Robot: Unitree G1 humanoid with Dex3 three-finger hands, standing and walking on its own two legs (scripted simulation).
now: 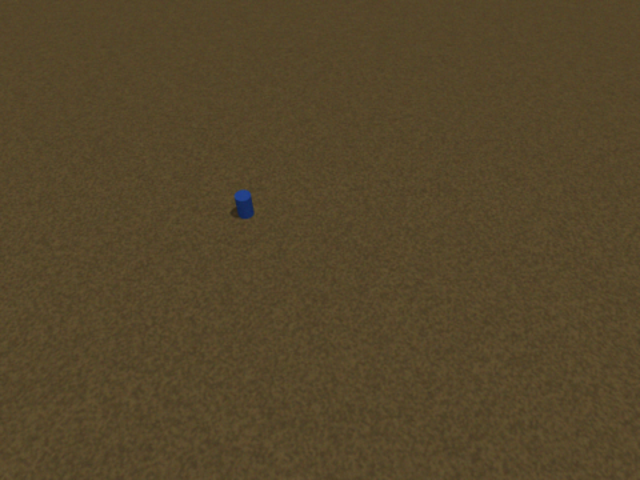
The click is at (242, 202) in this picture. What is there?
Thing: squat round
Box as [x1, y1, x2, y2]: [234, 190, 253, 218]
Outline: 239,190 234,195 238,214 242,218 248,218 253,214 250,193 246,190
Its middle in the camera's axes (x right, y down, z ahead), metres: -0.31 -0.15 +1.67
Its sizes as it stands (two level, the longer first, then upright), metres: 0.069 0.069 0.109
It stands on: the floor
